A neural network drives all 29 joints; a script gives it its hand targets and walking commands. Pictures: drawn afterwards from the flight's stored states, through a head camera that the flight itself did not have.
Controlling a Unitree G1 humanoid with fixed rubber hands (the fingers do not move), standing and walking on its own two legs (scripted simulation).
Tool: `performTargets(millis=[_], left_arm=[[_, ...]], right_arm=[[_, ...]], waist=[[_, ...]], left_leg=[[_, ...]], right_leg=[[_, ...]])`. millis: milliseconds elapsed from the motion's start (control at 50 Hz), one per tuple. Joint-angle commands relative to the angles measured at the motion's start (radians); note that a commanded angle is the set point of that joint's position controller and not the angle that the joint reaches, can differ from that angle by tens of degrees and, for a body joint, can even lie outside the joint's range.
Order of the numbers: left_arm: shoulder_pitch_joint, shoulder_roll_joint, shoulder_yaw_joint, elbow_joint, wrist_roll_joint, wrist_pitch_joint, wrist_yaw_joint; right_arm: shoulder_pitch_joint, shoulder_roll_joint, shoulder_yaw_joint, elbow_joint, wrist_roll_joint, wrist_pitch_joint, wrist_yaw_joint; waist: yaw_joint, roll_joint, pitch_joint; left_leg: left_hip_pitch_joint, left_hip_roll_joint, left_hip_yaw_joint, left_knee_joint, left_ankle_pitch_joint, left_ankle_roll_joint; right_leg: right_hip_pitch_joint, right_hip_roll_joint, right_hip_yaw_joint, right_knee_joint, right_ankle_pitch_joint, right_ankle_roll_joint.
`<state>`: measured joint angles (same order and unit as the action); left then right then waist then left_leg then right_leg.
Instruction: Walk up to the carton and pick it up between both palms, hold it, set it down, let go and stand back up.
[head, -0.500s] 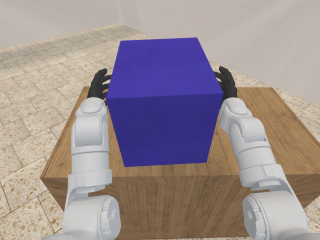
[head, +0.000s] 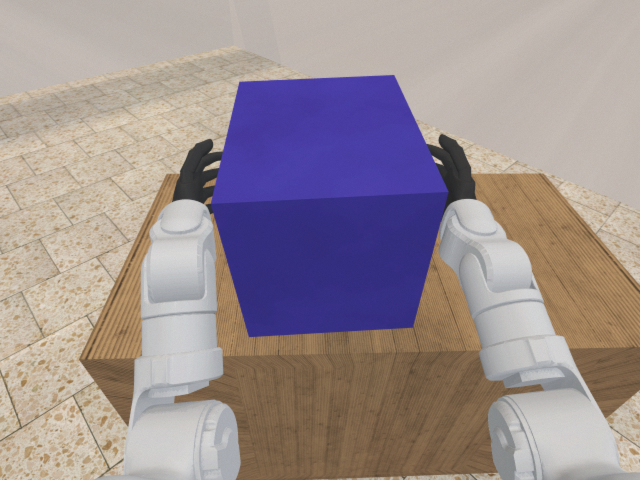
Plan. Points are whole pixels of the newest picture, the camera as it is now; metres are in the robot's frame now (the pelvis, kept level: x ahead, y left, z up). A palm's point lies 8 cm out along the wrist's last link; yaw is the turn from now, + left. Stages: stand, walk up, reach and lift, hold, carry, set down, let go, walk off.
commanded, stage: hold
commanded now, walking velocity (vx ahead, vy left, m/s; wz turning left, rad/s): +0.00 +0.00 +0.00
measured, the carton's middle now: (324, 201) +0.42 -0.01 +0.16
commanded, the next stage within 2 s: set down in 1.36 s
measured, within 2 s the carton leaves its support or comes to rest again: neither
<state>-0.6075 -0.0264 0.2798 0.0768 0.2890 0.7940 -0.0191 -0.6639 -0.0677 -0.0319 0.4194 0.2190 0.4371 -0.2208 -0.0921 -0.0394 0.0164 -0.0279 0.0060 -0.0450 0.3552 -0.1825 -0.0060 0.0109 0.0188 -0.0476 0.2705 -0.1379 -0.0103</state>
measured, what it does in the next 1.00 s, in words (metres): stands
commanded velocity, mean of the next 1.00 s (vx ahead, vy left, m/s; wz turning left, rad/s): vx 0.00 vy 0.00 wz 0.00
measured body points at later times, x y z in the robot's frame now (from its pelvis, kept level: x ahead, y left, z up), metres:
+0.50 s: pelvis +0.00 -0.01 +0.00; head -0.05 +0.02 +0.45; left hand +0.37 +0.15 +0.20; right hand +0.37 -0.16 +0.21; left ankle +0.02 +0.12 -0.75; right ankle +0.02 -0.11 -0.75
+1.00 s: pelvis +0.00 +0.00 +0.00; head -0.06 +0.02 +0.45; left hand +0.37 +0.15 +0.21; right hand +0.37 -0.16 +0.21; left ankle +0.02 +0.12 -0.75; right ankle +0.02 -0.11 -0.75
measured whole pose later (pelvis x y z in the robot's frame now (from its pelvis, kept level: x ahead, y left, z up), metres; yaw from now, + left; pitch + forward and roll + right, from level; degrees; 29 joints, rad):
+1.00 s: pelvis +0.00 +0.00 +0.00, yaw +0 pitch -8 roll -1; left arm -0.63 -0.02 0.29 0.10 0.30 0.79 -0.03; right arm -0.68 -0.05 -0.05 0.44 0.21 0.43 -0.22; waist -0.09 -0.04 0.01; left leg -0.03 0.01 -0.05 0.35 -0.18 -0.01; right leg 0.00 0.02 -0.05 0.28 -0.14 -0.01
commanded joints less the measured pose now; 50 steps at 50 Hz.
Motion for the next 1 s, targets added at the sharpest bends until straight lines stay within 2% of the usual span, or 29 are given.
performTargets(millis=[0, 80, 100, 120, 180, 220, 300, 320, 380, 400, 420, 440, 500, 540, 560, 600, 620, 660, 680, 700, 720, 760, 780, 840, 860, 880, 940, 960, 980], left_arm=[[-0.662, -0.501, -0.476, -0.092, -0.165, -0.071, -0.141], [-0.684, -0.517, -0.475, -0.092, -0.166, -0.08, -0.143], [-0.739, -0.537, -0.517, -0.169, -0.18, -0.094, -0.137], [-0.717, -0.508, -0.472, -0.087, -0.156, -0.085, -0.139], [-0.664, -0.544, -0.506, -0.113, -0.18, -0.075, -0.145], [-0.723, -0.509, -0.441, -0.089, -0.142, -0.084, -0.146], [-0.732, -0.525, -0.491, -0.062, -0.181, -0.092, -0.144], [-0.713, -0.532, -0.483, -0.119, -0.182, -0.101, -0.135], [-0.654, -0.477, -0.415, -0.05, -0.139, -0.079, -0.152], [-0.665, -0.506, -0.465, -0.086, -0.173, -0.081, -0.158], [-0.699, -0.504, -0.452, -0.103, -0.161, -0.092, -0.154], [-0.707, -0.534, -0.504, -0.16, -0.186, -0.09, -0.15], [-0.69, -0.529, -0.501, -0.14, -0.17, -0.081, -0.141], [-0.718, -0.497, -0.467, -0.061, -0.164, -0.078, -0.164], [-0.739, -0.492, -0.47, -0.061, -0.173, -0.086, -0.167], [-0.736, -0.495, -0.466, -0.116, -0.165, -0.094, -0.155], [-0.701, -0.535, -0.491, -0.132, -0.17, -0.091, -0.147], [-0.712, -0.518, -0.487, -0.085, -0.164, -0.081, -0.149], [-0.688, -0.52, -0.467, -0.063, -0.164, -0.079, -0.155], [-0.659, -0.519, -0.497, -0.132, -0.177, -0.08, -0.157], [-0.702, -0.55, -0.51, -0.171, -0.182, -0.088, -0.147], [-0.684, -0.526, -0.486, -0.147, -0.155, -0.077, -0.144], [-0.696, -0.488, -0.443, -0.055, -0.138, -0.077, -0.148], [-0.678, -0.504, -0.461, -0.119, -0.162, -0.075, -0.153], [-0.725, -0.504, -0.47, -0.073, -0.16, -0.079, -0.156], [-0.7, -0.548, -0.504, -0.143, -0.182, -0.079, -0.159], [-0.74, -0.539, -0.499, -0.114, -0.17, -0.09, -0.141], [-0.732, -0.552, -0.526, -0.166, -0.179, -0.086, -0.135], [-0.692, -0.535, -0.498, -0.089, -0.163, -0.077, -0.14]], right_arm=[[-0.858, 0.556, 0.379, -0.337, 0.096, -0.075, 0.127], [-0.861, 0.578, 0.39, -0.315, 0.089, -0.072, 0.137], [-0.835, 0.574, 0.378, -0.319, 0.099, -0.077, 0.145], [-0.873, 0.568, 0.366, -0.281, 0.093, -0.071, 0.146], [-0.866, 0.558, 0.358, -0.353, 0.089, -0.088, 0.131], [-0.871, 0.589, 0.354, -0.263, 0.09, -0.075, 0.139], [-0.875, 0.571, 0.325, -0.282, 0.065, -0.082, 0.138], [-0.907, 0.601, 0.373, -0.34, 0.093, -0.095, 0.141], [-0.884, 0.585, 0.386, -0.317, 0.089, -0.077, 0.125], [-0.877, 0.588, 0.38, -0.36, 0.101, -0.086, 0.116], [-0.857, 0.598, 0.38, -0.308, 0.094, -0.076, 0.119], [-0.84, 0.596, 0.386, -0.342, 0.114, -0.081, 0.118], [-0.831, 0.551, 0.357, -0.282, 0.093, -0.076, 0.125], [-0.838, 0.564, 0.32, -0.258, 0.061, -0.062, 0.116], [-0.877, 0.59, 0.335, -0.294, 0.058, -0.071, 0.119], [-0.854, 0.593, 0.35, -0.268, 0.088, -0.071, 0.127], [-0.892, 0.591, 0.393, -0.353, 0.102, -0.086, 0.125], [-0.864, 0.542, 0.328, -0.259, 0.071, -0.072, 0.126], [-0.884, 0.552, 0.349, -0.313, 0.076, -0.078, 0.122], [-0.825, 0.569, 0.368, -0.345, 0.095, -0.078, 0.119], [-0.883, 0.589, 0.394, -0.384, 0.127, -0.088, 0.121], [-0.826, 0.556, 0.379, -0.293, 0.115, -0.074, 0.126], [-0.84, 0.545, 0.366, -0.251, 0.081, -0.06, 0.128], [-0.882, 0.57, 0.38, -0.356, 0.084, -0.084, 0.13], [-0.865, 0.566, 0.335, -0.255, 0.077, -0.069, 0.132], [-0.866, 0.585, 0.376, -0.372, 0.095, -0.083, 0.129], [-0.86, 0.571, 0.354, -0.282, 0.091, -0.077, 0.133], [-0.864, 0.577, 0.365, -0.329, 0.101, -0.09, 0.137], [-0.866, 0.547, 0.352, -0.311, 0.084, -0.079, 0.136]], waist=[[0.005, 0.059, -0.369], [0.015, 0.032, -0.398], [-0.004, 0.076, -0.451], [0.024, 0.072, -0.39], [-0.015, 0.056, -0.464], [0.018, 0.051, -0.374], [-0.019, 0.05, -0.417], [0.018, 0.052, -0.501], [0.033, 0.008, -0.407], [0.008, 0.017, -0.47], [0.019, 0.034, -0.437], [-0.018, 0.081, -0.511], [-0.012, 0.103, -0.436], [-0.035, 0.053, -0.363], [-0.014, 0.045, -0.388], [0.008, 0.088, -0.423], [0.018, 0.073, -0.466], [-0.021, 0.094, -0.399], [-0.013, 0.048, -0.396], [-0.024, 0.062, -0.445], [0.003, 0.088, -0.52], [0.004, 0.095, -0.444], [0.007, 0.046, -0.353], [0.016, 0.015, -0.435], [-0.005, 0.069, -0.365], [-0.02, 0.04, -0.474], [-0.01, 0.111, -0.414], [-0.005, 0.115, -0.462], [-0.008, 0.082, -0.394]], left_leg=[[0.046, -0.045, 0.038, -0.039, 0.246, -0.012], [0.032, -0.044, 0.053, -0.061, 0.181, -0.004], [0.063, -0.042, 0.043, -0.055, 0.221, -0.021], [0.02, -0.044, 0.046, -0.061, 0.147, -0.008], [0.064, -0.042, 0.038, -0.043, 0.235, -0.008], [0.015, -0.048, 0.046, -0.062, 0.16, 0.004], [0.036, -0.04, 0.041, -0.065, 0.148, -0.005], [0.066, -0.045, 0.041, -0.04, 0.253, -0.003], [0.013, -0.058, 0.059, -0.056, 0.196, 0.015], [0.039, -0.061, 0.057, -0.04, 0.228, 0.011], [0.04, -0.057, 0.055, -0.04, 0.239, 0.003], [0.064, -0.057, 0.043, -0.029, 0.283, -0.014], [0.07, -0.049, 0.036, -0.038, 0.248, -0.023], [0.018, -0.055, 0.051, -0.066, 0.106, 0.007], [-0.012, -0.054, 0.057, -0.078, 0.067, 0.009], [0.016, -0.054, 0.049, -0.06, 0.163, -0.003], [0.048, -0.049, 0.044, -0.04, 0.246, -0.009], [0.065, -0.04, 0.043, -0.055, 0.204, -0.021], [0.055, -0.044, 0.047, -0.055, 0.203, -0.009], [0.075, -0.044, 0.047, -0.031, 0.292, -0.013], [0.09, -0.053, 0.046, -0.024, 0.314, -0.021], [0.065, -0.046, 0.033, -0.03, 0.293, -0.023], [0.043, -0.049, 0.043, -0.063, 0.154, -0.002], [0.019, -0.042, 0.046, -0.061, 0.178, 0.008], [0.032, -0.046, 0.05, -0.066, 0.168, -0.003], [0.07, -0.043, 0.049, -0.039, 0.259, -0.008], [0.076, -0.04, 0.033, -0.048, 0.259, -0.029], [0.074, -0.043, 0.036, -0.026, 0.291, -0.035], [0.044, -0.041, 0.044, -0.043, 0.193, -0.021]], right_leg=[[0.127, 0.036, -0.01, -0.005, 0.197, 0.046], [0.145, 0.041, -0.013, -0.007, 0.148, 0.048], [0.125, 0.051, -0.014, 0.0, 0.152, 0.048], [0.107, 0.037, -0.008, -0.01, 0.092, 0.04], [0.141, 0.049, -0.014, 0.002, 0.2, 0.043], [0.117, 0.036, -0.012, -0.002, 0.121, 0.051], [0.109, 0.038, -0.014, -0.009, 0.12, 0.045], [0.149, 0.046, -0.014, 0.01, 0.214, 0.047], [0.164, 0.031, -0.001, -0.005, 0.208, 0.065], [0.173, 0.032, -0.007, 0.002, 0.245, 0.066], [0.168, 0.034, -0.008, 0.008, 0.242, 0.061], [0.195, 0.036, -0.011, 0.02, 0.288, 0.063], [0.14, 0.043, -0.025, 0.007, 0.205, 0.042], [0.112, 0.019, -0.003, -0.021, 0.123, 0.061], [0.132, 0.011, -0.002, -0.018, 0.093, 0.065], [0.137, 0.018, -0.009, 0.008, 0.169, 0.054], [0.168, 0.036, -0.019, 0.023, 0.22, 0.055], [0.106, 0.034, -0.022, -0.004, 0.141, 0.042], [0.118, 0.04, -0.02, -0.007, 0.159, 0.052], [0.165, 0.043, -0.013, 0.009, 0.252, 0.054], [0.171, 0.042, -0.014, 0.013, 0.271, 0.054], [0.148, 0.043, -0.014, 0.015, 0.241, 0.045], [0.107, 0.038, -0.017, -0.018, 0.131, 0.057], [0.165, 0.042, -0.019, 0.007, 0.165, 0.045], [0.109, 0.036, -0.02, -0.01, 0.141, 0.047], [0.169, 0.045, -0.017, 0.006, 0.233, 0.05], [0.113, 0.05, -0.021, -0.005, 0.156, 0.039], [0.12, 0.054, -0.023, 0.012, 0.195, 0.034], [0.11, 0.05, -0.016, -0.007, 0.113, 0.038]])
